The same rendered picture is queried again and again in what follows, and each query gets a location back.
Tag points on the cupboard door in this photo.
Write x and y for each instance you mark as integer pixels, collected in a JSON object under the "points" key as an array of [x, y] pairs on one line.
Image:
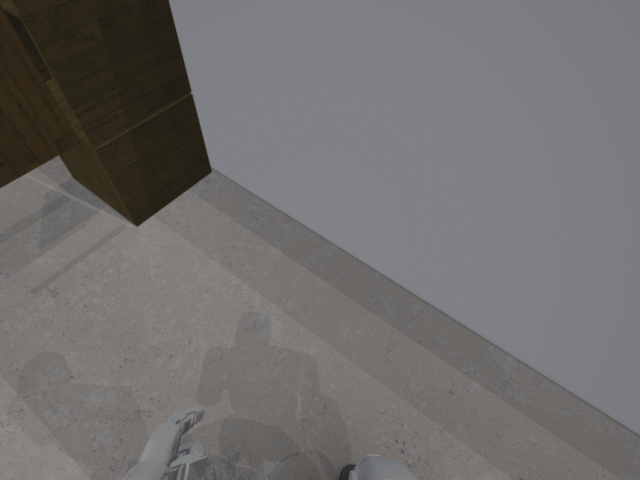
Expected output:
{"points": [[33, 128]]}

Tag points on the robot right shin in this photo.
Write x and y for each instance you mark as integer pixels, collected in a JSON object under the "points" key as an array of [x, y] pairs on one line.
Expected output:
{"points": [[369, 457]]}

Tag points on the robot left hand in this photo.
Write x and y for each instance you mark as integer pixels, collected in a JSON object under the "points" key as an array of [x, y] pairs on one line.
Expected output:
{"points": [[186, 462]]}

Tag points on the robot left forearm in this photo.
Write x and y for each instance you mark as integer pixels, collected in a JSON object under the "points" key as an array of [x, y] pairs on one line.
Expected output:
{"points": [[148, 470]]}

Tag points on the robot right thigh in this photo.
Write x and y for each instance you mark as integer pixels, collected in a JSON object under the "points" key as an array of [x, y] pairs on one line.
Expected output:
{"points": [[380, 469]]}

